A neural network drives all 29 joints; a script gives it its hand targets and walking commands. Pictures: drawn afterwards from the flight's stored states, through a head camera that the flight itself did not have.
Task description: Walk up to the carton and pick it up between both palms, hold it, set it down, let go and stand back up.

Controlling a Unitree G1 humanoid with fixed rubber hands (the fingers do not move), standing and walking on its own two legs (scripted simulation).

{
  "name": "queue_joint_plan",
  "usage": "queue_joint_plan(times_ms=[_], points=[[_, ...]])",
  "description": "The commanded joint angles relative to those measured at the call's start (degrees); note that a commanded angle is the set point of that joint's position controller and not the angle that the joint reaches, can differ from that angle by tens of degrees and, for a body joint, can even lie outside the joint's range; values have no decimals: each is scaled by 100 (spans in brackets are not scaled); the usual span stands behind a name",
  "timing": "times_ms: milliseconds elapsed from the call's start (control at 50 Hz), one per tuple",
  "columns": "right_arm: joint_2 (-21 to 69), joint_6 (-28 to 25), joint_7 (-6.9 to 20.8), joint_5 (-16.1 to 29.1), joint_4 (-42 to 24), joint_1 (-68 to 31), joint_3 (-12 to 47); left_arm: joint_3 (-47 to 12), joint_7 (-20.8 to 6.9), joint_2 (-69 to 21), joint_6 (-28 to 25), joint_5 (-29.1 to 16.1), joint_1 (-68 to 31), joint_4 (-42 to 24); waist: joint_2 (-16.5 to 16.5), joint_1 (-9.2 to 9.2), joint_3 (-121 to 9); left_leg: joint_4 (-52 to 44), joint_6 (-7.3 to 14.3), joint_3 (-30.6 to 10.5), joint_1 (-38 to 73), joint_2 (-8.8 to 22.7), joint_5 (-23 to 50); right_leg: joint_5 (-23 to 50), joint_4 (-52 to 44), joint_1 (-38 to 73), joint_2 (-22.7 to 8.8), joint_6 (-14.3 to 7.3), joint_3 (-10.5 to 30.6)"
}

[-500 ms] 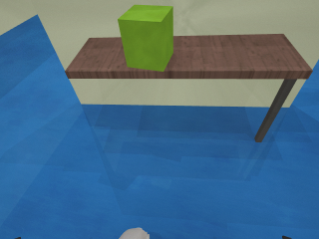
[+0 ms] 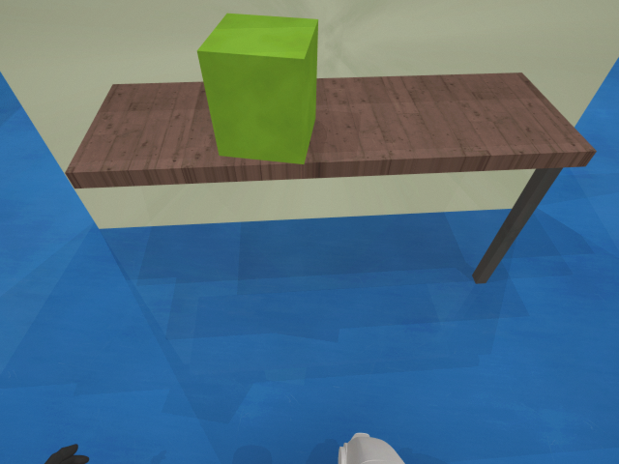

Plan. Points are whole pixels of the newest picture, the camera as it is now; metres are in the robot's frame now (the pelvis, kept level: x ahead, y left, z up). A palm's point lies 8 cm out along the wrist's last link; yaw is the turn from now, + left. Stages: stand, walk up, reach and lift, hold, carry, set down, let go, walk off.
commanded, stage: walk up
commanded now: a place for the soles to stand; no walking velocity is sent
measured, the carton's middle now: (266, 90) +0.88 +0.06 +0.03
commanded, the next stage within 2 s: none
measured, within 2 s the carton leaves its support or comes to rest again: neither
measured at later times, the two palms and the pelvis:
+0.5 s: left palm out of the picture +0.16 +0.47 -0.11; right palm (453, 358) +0.28 -0.23 -0.07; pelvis +0.15 +0.12 -0.02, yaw +3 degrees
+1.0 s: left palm (32, 288) +0.42 +0.45 -0.06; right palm (435, 349) +0.30 -0.22 -0.11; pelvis +0.27 +0.11 +0.00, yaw -3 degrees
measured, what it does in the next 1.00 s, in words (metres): walks ahead: left foot, then right foot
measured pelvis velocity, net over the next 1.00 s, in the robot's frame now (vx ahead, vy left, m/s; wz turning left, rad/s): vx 0.27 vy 0.11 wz -0.06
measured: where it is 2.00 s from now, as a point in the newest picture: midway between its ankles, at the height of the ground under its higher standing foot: (260, 430)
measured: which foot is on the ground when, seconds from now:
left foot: down 0.00-0.04, up 0.06-0.34, down 0.36-0.94, up 0.96-1.00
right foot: down 0.00-0.40, up 0.42-0.84, down 0.86-1.00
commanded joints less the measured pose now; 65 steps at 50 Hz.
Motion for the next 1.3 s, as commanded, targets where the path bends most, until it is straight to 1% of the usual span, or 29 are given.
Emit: queue_joint_plan(times_ms=[0, 20, 80, 140, 280, 320, 340, 360, 380, 400, 440, 500, 620, 720, 820, 840, 860, 880, 900, 960, 1020, 1100, 1120, 1140, 1160, 1180, 1200, 1240, 1280], points=[[-582, -80, 4, 25, -761, -703, -45, 805, 229, 2134, -183, 44, 1866, 102, -1969, 1434, -601, 1955, 2, -529, -3691, 78, 76, -2658, -2760, 3732, -1241, -812, 3265], [-1040, -49, -63, -12, -598, -527, -153, 753, 243, 2231, -182, -15, 1498, -91, -1431, 1134, -490, 2528, -143, -1336, -3726, 30, -365, -2946, -3347, 3388, -2037, -1388, 4851], [-1427, -111, -101, -89, -408, -608, -272, 604, 306, 1817, -148, -109, 1074, -269, -495, 894, -224, 2587, -190, -1654, -3506, 487, -295, -506, -2801, 2865, -2084, -1653, 3951], [-1146, -70, -91, -41, -276, -271, -257, 521, 320, 1701, -218, -143, 714, -393, -489, 529, 17, 2062, -254, -1705, -2762, 673, 19, 848, -2567, 1762, -1956, -1476, 2546], [-940, -53, 154, 54, -197, -267, -294, 482, 206, 2015, -193, 49, 154, -622, -1496, 311, -292, -169, -192, -884, -519, 403, 1012, -292, -2185, 275, -1294, -933, 906], [-1182, -71, 123, 46, 171, 580, -457, 347, 172, 1696, -110, 122, -207, -696, -693, -289, -536, -320, -162, -467, 1312, -10, 1040, -1786, -1057, -1161, -820, -578, 371], [-1339, -94, 59, 7, 360, 1156, -560, 235, 181, 1340, -77, 135, 8, -675, 307, -599, -830, -444, -59, -689, 2271, -109, 598, -1729, 155, -1852, -530, -394, 14], [-1746, -109, -38, -77, 392, 1689, -676, 116, 194, 900, -51, 94, 171, -733, 1830, -948, -916, -1575, 237, -2153, 2283, 610, -1250, -1298, 2101, -2224, 103, -167, -469], [-1995, -178, -99, -90, 67, 1038, -665, 109, 232, 1033, -40, -7, 105, -890, 2003, -700, -823, -3437, 905, -5385, 1681, 2146, -2907, -1409, 2936, -2651, 510, 35, 243], [-2033, -163, -90, 78, -62, 387, -670, 226, 259, 1666, 16, 33, 114, -756, 1038, -384, -545, -3481, 1302, -5824, 1234, 2559, -3325, -1241, 2956, -2391, 15, 24, 864], [-1735, -169, -130, 68, -185, -58, -532, 157, 293, 1750, -60, 14, 399, -469, 698, -67, -213, -2944, 1348, -4830, 1052, 2427, -1635, -692, 2874, -2413, -374, 62, 753], [-1615, -318, -175, 36, -196, -137, -406, 267, 227, 1614, -14, -73, 728, -249, 1111, 91, -122, -2579, 1071, -3452, 80, 1974, 138, -692, 2072, -1366, -465, 116, 742], [-1732, -403, -247, -32, -225, -190, -393, 390, -128, 1498, 251, 47, 283, -286, 1388, 210, 104, -3116, 1188, -3119, -436, 2051, -1881, -163, 998, -955, -484, 65, 556], [-1570, -364, -336, -12, -166, -267, -305, 406, -146, 1285, 330, 68, -251, -298, 920, 236, 291, -2839, 979, -2534, -815, 1913, -1164, 85, 477, -473, -288, 23, 374], [-1245, -280, -325, 26, -68, -56, -78, 391, -15, 1130, 80, 1, 14, -189, 380, 586, -331, -716, 491, -992, -939, 1293, 3063, 241, -1033, 1555, 441, -156, -148], [-1008, -276, -322, 50, -123, 40, 11, 480, 42, 1377, 33, -9, 484, -61, -451, 837, -708, 737, 227, -669, -1272, 952, 3561, 559, -1400, 2336, 163, -346, 631], [-695, -288, -339, 141, -259, 33, 116, 597, 118, 1927, 1, -2, 982, -8, -1681, 1009, -1100, 2525, -161, -368, -2353, 185, 2381, 1101, -2087, 3121, -1251, -1092, 3080], [-922, -210, -411, 140, -274, -242, 29, 585, 139, 2015, 37, -114, 1052, -11, -1494, 980, -1109, 2471, -158, -884, -2853, 105, -453, 1615, -2349, 3352, -1898, -1639, 4096], [-1167, -180, -449, 93, -181, -344, -17, 590, 170, 2038, 91, -123, 897, -56, -1297, 914, -959, 2466, -181, -1166, -2775, 320, -844, 1656, -2169, 3152, -1961, -1725, 3955], [-994, -154, -439, 138, -19, -177, -3, 371, 265, 1586, 142, -128, 286, -301, -624, 574, -580, 2086, -170, -1388, -2168, 412, -866, 3631, -1526, 1897, -1616, -1423, 2171], [-825, -86, -439, 179, 115, 190, 1, 322, 313, 1604, 123, -3, -131, -465, -1137, 359, -441, 1295, -184, -992, -1436, 276, -112, 3105, -1552, 974, -1383, -1186, 1499], [-773, -190, -504, 129, 453, 425, -52, 151, 294, 1345, 264, -35, -744, -602, -947, 32, -835, -902, -163, -707, 178, -45, 1559, 2986, -135, 289, -870, -602, 659], [-1057, -239, -553, 34, 509, 510, -143, 73, 302, 1059, 312, -87, -576, -622, -145, 11, -979, -1205, -76, -1358, 565, 221, 2666, 2182, 797, 10, -583, -215, 316], [-1548, -260, -579, -35, 336, 325, -235, 17, 311, 783, 346, -179, -606, -724, 906, -7, -1200, -1558, 329, -3152, 690, 1387, 3536, 728, 1618, -598, -70, 207, 12], [-1745, -234, -570, 29, 201, -55, -240, 69, 364, 887, 451, -145, -652, -652, 514, 93, -1232, -2084, 896, -4379, 456, 2281, 3271, -1649, 1367, -564, 153, 239, 328], [-1837, -202, -559, 55, 202, -521, -245, 112, 382, 1284, 491, -123, -623, -511, 683, 146, -1232, -2009, 1446, -4439, 1, 2427, 2452, -2010, 1432, -84, -7, 192, 551], [-1690, -172, -549, 55, 151, -834, -209, 102, 381, 1414, 490, -127, -477, -307, 653, 304, -1014, -1796, 1398, -4230, -54, 2256, 2622, -1683, 1437, -128, -105, 207, 594], [-1389, -115, -548, 34, 126, -1070, -102, 122, 349, 1254, 446, -140, -206, -57, 1017, 422, -1137, -1179, 943, -2815, 31, 1617, 3114, -1169, 828, 76, -134, 66, 549], [-1251, -55, -536, 67, 117, -1296, -27, 131, 363, 1206, 359, -146, 93, 75, 1049, 568, -1416, -554, 551, -2167, -315, 1198, 3644, 1045, -236, 995, -79, 28, 420]])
